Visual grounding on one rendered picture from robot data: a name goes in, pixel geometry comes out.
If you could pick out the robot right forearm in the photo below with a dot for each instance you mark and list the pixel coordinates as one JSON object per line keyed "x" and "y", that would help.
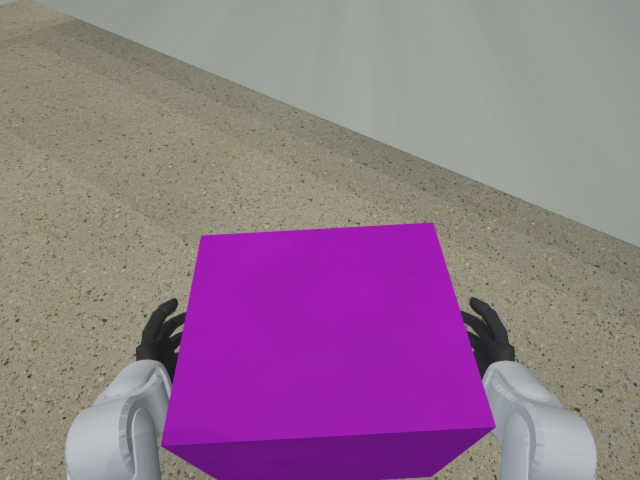
{"x": 540, "y": 440}

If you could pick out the carton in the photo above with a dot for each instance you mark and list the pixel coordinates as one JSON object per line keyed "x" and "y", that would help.
{"x": 324, "y": 354}

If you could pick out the right robot hand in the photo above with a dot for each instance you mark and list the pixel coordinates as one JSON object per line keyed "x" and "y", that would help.
{"x": 492, "y": 345}

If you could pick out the robot left forearm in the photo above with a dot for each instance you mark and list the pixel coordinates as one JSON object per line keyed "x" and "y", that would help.
{"x": 116, "y": 439}

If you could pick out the left robot hand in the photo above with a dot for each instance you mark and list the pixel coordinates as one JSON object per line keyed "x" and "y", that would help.
{"x": 156, "y": 344}

